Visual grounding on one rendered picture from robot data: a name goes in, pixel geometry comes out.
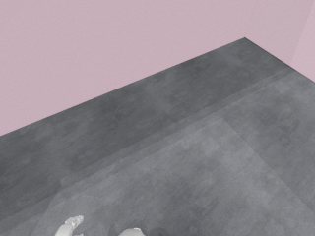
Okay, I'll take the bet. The left robot hand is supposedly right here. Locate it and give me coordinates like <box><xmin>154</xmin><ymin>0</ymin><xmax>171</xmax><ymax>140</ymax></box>
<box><xmin>55</xmin><ymin>215</ymin><xmax>84</xmax><ymax>236</ymax></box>

